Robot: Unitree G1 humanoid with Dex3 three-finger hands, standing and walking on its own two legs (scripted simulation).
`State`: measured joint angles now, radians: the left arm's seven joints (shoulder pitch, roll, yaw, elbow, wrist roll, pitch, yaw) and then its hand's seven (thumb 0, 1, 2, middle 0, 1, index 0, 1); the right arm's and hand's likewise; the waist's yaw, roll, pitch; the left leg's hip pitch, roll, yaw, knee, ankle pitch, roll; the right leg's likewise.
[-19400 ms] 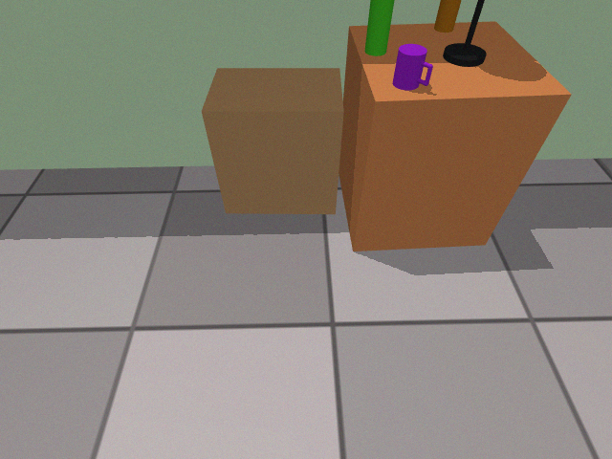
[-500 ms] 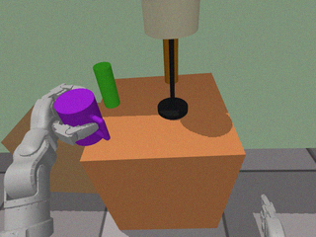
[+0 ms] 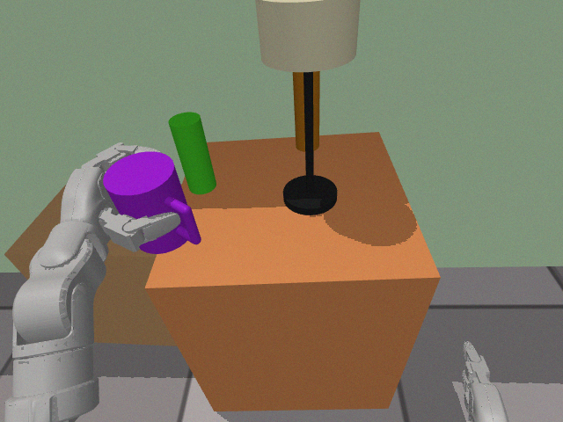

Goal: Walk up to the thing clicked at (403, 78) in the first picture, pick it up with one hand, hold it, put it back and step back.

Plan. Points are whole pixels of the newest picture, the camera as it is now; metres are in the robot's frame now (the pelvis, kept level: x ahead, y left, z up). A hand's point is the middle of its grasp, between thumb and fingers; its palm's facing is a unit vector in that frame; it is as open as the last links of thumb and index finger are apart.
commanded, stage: hold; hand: left
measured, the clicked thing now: (162, 209) +0.32 +0.15 +0.21
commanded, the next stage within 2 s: crouch in 0.38 s
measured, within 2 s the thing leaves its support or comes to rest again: neither
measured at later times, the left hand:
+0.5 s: hand (139, 205) +0.32 +0.18 +0.22, palm faces +0.09 -0.99 -0.06, open 11.1 cm
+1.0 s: hand (174, 221) +0.39 +0.17 +0.13, palm faces +0.11 -0.99 -0.02, open 11.1 cm
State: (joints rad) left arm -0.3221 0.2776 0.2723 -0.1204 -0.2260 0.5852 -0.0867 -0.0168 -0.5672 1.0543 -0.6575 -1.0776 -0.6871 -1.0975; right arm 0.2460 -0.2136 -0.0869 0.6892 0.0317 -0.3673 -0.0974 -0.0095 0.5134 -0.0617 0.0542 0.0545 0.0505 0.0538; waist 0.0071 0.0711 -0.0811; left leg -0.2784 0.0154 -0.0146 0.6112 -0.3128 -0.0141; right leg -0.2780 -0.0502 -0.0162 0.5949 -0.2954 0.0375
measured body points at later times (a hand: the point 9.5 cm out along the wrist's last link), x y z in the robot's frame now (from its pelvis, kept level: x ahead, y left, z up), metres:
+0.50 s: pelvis +0.00 +0.00 +0.00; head -0.04 -0.03 +0.45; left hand +0.31 +0.23 +0.22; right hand +0.17 -0.25 -0.07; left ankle +0.01 +0.13 -0.73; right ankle +0.01 -0.14 -0.73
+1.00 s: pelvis -0.01 -0.01 +0.00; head -0.01 -0.01 +0.45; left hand +0.38 +0.23 +0.13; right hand +0.14 -0.27 -0.06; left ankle +0.01 +0.13 -0.73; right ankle +0.01 -0.14 -0.73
